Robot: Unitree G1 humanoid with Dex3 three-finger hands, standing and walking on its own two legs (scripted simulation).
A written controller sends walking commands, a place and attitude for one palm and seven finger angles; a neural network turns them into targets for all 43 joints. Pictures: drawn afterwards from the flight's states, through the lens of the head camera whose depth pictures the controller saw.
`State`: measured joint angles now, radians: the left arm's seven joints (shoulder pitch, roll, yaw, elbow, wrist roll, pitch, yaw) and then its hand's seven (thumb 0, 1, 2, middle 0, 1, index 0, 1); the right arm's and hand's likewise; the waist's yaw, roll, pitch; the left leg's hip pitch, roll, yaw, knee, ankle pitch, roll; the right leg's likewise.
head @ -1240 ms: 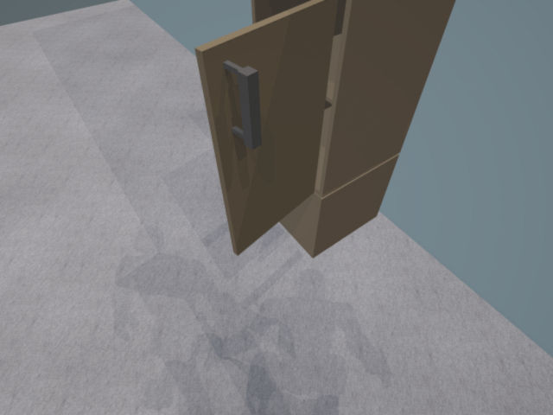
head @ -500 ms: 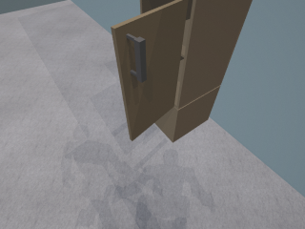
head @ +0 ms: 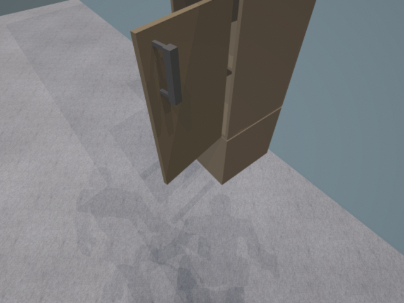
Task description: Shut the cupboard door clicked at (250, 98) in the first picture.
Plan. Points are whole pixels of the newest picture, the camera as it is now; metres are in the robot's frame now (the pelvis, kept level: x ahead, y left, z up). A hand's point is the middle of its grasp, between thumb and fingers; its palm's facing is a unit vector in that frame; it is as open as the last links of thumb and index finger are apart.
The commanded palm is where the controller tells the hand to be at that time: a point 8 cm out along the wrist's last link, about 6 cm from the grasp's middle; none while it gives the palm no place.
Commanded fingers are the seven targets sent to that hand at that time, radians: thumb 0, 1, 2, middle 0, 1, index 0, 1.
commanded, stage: walk around to get in front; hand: left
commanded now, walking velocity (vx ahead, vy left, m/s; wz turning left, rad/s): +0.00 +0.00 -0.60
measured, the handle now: (166, 73) +0.59 +0.13 +0.14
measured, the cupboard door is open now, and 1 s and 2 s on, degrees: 100 100 100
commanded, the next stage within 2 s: none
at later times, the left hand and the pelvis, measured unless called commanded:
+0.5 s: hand out of the picture +0.05 +0.15 -0.17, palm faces -0.19 -0.94 -0.27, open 7.4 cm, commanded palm none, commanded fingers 0.00 0.90 0.90 -0.20 -0.30 -0.20 -0.30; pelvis -0.03 -0.04 +0.00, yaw -15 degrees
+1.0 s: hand (153, 296) +0.17 +0.13 -0.18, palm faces -0.49 -0.83 -0.27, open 7.4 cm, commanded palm none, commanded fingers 0.00 0.90 0.90 -0.20 -0.30 -0.20 -0.30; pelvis -0.03 -0.03 -0.02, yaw -33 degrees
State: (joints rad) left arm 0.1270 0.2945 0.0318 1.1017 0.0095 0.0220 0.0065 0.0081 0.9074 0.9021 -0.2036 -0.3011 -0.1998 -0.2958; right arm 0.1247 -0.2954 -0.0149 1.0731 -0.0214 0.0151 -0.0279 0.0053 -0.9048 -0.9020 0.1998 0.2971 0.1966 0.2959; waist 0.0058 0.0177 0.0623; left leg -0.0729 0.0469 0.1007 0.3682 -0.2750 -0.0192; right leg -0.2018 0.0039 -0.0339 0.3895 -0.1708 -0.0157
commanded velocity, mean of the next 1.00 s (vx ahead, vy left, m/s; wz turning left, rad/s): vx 0.00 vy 0.00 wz -0.60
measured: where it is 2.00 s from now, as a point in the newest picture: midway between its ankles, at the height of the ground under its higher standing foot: outside the picture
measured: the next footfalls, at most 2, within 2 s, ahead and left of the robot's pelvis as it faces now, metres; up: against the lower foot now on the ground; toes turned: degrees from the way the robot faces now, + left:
left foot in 0.72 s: +0.06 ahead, +0.11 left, +0.00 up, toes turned -25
right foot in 1.00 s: -0.08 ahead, -0.17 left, +0.00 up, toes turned -35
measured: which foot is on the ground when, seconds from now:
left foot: down 0.00-0.26, up 0.28-0.70, down 0.72-1.00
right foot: down 0.00-0.70, up 0.72-0.98, down 1.00-1.00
